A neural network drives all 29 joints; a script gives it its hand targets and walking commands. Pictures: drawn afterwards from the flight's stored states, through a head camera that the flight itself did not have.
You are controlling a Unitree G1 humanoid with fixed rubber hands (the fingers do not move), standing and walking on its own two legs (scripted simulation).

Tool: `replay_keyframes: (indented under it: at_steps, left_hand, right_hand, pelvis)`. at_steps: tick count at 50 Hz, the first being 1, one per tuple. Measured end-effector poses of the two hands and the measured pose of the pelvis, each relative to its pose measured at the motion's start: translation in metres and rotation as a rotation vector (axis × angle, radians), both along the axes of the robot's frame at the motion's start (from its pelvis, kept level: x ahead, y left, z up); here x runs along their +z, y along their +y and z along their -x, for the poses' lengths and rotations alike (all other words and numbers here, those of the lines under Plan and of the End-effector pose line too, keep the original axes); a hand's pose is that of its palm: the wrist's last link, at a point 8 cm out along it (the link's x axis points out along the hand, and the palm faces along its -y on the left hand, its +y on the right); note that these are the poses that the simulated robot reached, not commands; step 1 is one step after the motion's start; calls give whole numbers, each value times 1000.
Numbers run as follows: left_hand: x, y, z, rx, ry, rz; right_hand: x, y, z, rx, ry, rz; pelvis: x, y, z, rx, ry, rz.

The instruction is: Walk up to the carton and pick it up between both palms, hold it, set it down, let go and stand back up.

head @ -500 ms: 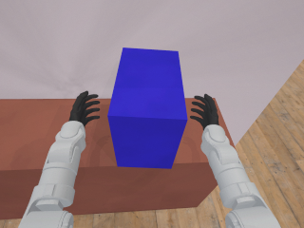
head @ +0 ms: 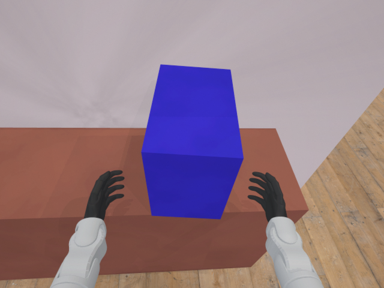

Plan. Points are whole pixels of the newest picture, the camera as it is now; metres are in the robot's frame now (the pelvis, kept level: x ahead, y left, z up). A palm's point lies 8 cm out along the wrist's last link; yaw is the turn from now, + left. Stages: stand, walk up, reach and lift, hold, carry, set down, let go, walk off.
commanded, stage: set down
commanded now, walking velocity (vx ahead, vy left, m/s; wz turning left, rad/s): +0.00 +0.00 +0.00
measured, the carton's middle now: (190, 143) +0.47 +0.01 +0.01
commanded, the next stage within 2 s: let go in 1.48 s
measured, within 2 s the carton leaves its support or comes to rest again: neither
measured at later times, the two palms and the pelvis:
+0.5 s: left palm (94, 253) +0.21 +0.20 -0.05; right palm (273, 254) +0.21 -0.17 -0.05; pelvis +0.00 +0.01 +0.00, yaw -1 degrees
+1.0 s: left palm (87, 266) +0.19 +0.22 -0.07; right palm (284, 270) +0.18 -0.20 -0.07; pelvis +0.02 +0.00 +0.00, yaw -1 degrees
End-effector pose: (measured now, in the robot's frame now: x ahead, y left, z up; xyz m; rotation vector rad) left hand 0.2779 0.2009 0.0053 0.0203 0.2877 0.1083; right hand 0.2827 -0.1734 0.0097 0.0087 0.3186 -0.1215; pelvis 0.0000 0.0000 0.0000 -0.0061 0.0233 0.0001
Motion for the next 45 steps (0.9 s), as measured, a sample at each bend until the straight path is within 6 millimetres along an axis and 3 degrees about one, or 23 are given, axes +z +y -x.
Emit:
replay_keyframes:
  at_steps: [9,20,45]
  left_hand:
    - [-31,3,31,-2,11,-12]
    - [-49,0,62,-11,33,-11]
    - [-69,13,83,9,306,-57]
  right_hand:
    - [-32,1,31,3,47,8]
    - [-49,3,64,5,43,10]
    - [-71,-19,95,26,246,53]
  pelvis:
    - [-2,6,-3,8,3,10]
    - [-5,12,0,-1,-29,11]
    - [1,6,-19,-26,-86,-4]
